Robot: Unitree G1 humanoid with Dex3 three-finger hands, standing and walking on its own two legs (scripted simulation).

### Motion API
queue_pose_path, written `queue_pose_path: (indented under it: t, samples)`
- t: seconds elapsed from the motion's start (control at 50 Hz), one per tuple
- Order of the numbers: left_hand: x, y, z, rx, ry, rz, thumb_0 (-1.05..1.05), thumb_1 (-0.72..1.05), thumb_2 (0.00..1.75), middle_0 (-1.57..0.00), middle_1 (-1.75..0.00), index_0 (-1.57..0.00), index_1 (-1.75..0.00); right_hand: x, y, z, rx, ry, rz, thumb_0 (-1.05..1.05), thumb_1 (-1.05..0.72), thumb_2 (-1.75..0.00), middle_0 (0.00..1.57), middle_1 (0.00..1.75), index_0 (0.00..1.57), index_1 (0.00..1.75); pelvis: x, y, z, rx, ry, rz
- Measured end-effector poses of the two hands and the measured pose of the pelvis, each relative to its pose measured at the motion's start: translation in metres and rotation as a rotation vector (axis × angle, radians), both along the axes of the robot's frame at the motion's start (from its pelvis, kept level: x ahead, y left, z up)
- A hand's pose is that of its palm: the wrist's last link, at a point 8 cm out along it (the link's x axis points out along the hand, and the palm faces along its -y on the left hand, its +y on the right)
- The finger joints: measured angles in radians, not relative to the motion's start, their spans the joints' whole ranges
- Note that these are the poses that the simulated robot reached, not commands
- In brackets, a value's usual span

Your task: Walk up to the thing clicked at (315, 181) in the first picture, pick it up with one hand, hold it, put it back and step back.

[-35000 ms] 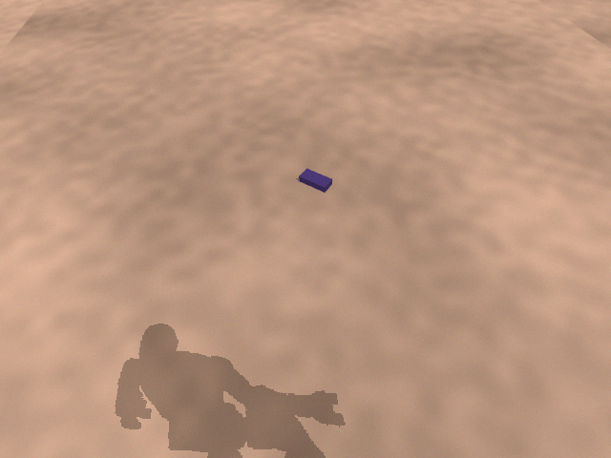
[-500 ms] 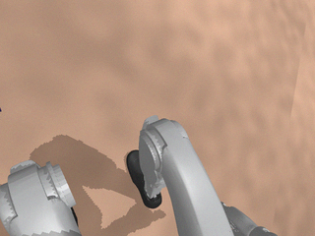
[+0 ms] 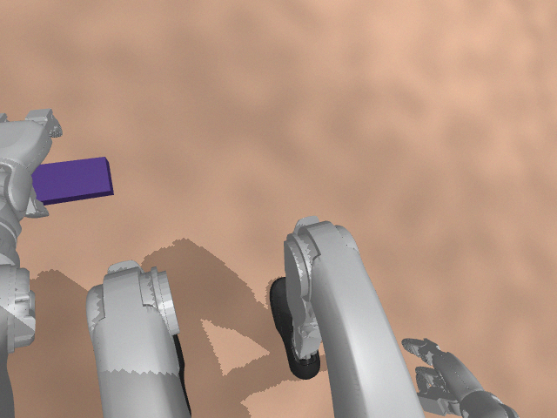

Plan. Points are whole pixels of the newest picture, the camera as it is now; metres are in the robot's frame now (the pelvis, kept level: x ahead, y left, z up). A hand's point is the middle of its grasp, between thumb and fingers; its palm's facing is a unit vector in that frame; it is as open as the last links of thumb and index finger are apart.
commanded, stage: withdraw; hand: left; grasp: from above
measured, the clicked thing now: (67, 181) +0.51 +0.27 -0.33
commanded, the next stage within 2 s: home in 0.18 s
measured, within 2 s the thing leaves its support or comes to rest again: neither
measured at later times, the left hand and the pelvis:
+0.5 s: hand (7, 136) +0.53 +0.29 -0.16, palm faces -0.39 -0.11 -0.91, open 12.3 cm; pelvis +0.02 +0.01 +0.00, yaw -1 degrees
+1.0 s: hand out of the picture +0.32 +0.25 +0.06, palm faces -0.17 -0.78 -0.60, open 7.4 cm; pelvis +0.02 +0.00 +0.17, yaw +5 degrees
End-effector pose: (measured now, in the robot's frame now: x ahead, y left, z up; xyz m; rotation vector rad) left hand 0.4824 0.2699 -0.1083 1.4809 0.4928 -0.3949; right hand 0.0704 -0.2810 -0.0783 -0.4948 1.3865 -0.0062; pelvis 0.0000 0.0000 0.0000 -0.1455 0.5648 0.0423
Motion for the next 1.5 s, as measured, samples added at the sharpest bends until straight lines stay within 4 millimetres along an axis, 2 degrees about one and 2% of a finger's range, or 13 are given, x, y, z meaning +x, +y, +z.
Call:
queue_pose_path:
  t: [0.1,0.2,0.34,0.42,0.52,0.64,0.72,0.82,0.92,1.02,1.1,1.22,1.5]
  samples:
    - [0.0,0.007,-0.026,0.0,-0.042,-0.032,0.0,-0.4,0.94,-0.18,-0.93,-0.18,-0.92,-0.018,-0.005,-0.006,-0.062,0.049,-0.008,0.0,-0.9,-0.89,0.2,0.3,0.2,0.3,0.0,0.0,-0.017,-0.002,-0.015,-0.006]
    - [0.017,0.015,-0.037,0.021,-0.131,-0.009,0.0,-0.43,0.95,-0.15,-0.95,-0.15,-0.94,-0.033,0.004,-0.014,-0.074,0.098,-0.029,0.0,-0.9,-0.89,0.2,0.3,0.2,0.3,0.004,0.003,-0.028,-0.011,-0.001,-0.01]
    - [0.053,0.015,-0.02,0.06,-0.221,0.058,0.0,-0.41,0.94,-0.16,-0.93,-0.17,-0.92,-0.04,0.026,-0.02,-0.009,0.122,-0.092,0.0,-0.9,-0.89,0.2,0.3,0.21,0.3,0.016,0.009,-0.026,-0.018,0.056,-0.011]
    - [0.059,0.016,-0.006,0.064,-0.198,0.114,0.0,-0.31,0.93,-0.2,-0.85,-0.2,-0.84,-0.037,0.035,-0.019,0.037,0.108,-0.129,0.0,-0.89,-0.89,0.2,0.3,0.21,0.3,0.021,0.01,-0.018,-0.021,0.081,-0.011]
    - [0.043,0.022,0.016,0.016,-0.136,0.189,0.0,-0.06,0.88,-0.22,-0.65,-0.21,-0.65,-0.029,0.039,-0.013,0.092,0.099,-0.156,0.0,-0.89,-0.89,0.2,0.3,0.21,0.3,0.023,0.011,0.001,-0.014,0.095,-0.002]
    - [-0.008,0.032,0.065,-0.125,-0.117,0.284,0.0,0.35,0.84,-0.21,-0.44,-0.21,-0.44,-0.002,0.03,0.007,0.107,0.062,-0.149,0.0,-0.9,-0.89,0.2,0.3,0.21,0.3,0.022,0.01,0.036,0.006,0.095,0.015]
    - [-0.052,0.036,0.102,-0.244,-0.107,0.363,0.0,0.6,0.86,-0.21,-0.37,-0.21,-0.37,0.033,0.021,0.03,0.086,-0.026,-0.112,0.0,-0.9,-0.89,0.2,0.3,0.21,0.3,0.019,0.008,0.064,0.021,0.079,0.021]
    - [-0.1,0.032,0.145,-0.4,-0.109,0.452,0.0,0.78,0.88,-0.21,-0.33,-0.21,-0.32,0.088,0.018,0.071,0.063,-0.201,-0.056,0.0,-0.9,-0.89,0.2,0.3,0.2,0.3,0.016,0.006,0.099,0.033,0.044,0.031]
    - [-0.141,0.022,0.181,-0.521,-0.098,0.558,0.0,0.85,0.89,-0.21,-0.31,-0.22,-0.31,0.137,0.029,0.121,0.077,-0.388,-0.016,0.0,-0.91,-0.9,0.2,0.3,0.2,0.3,0.015,0.005,0.136,0.044,-0.004,0.044]
    - [-0.173,0.013,0.219,-0.631,-0.08,0.695,0.01,0.88,0.9,-0.21,-0.31,-0.22,-0.3,0.166,0.049,0.169,0.128,-0.52,-0.002,0.0,-0.91,-0.9,0.2,0.3,0.2,0.3,0.018,0.003,0.174,0.058,-0.049,0.056]
    - [-0.193,0.004,0.25,-0.728,-0.067,0.803,0.01,0.89,0.9,-0.21,-0.31,-0.21,-0.3,0.175,0.063,0.204,0.168,-0.585,-0.008,0.01,-0.9,-0.9,0.2,0.3,0.2,0.3,0.024,0.001,0.205,0.071,-0.092,0.061]
    - [-0.216,-0.007,0.296,-0.835,-0.031,0.926,0.01,0.9,0.9,-0.21,-0.31,-0.21,-0.3,0.171,0.074,0.25,0.192,-0.621,-0.037,0.01,-0.9,-0.9,0.2,0.3,0.21,0.3,0.036,0.001,0.25,0.084,-0.153,0.068]
    - [-0.251,-0.015,0.404,-0.993,-0.022,1.107,0.01,0.9,0.9,-0.2,-0.3,-0.21,-0.3,0.157,0.063,0.342,0.112,-0.677,-0.119,0.01,-0.9,-0.9,0.2,0.3,0.21,0.3,0.076,0.005,0.337,0.104,-0.298,0.083]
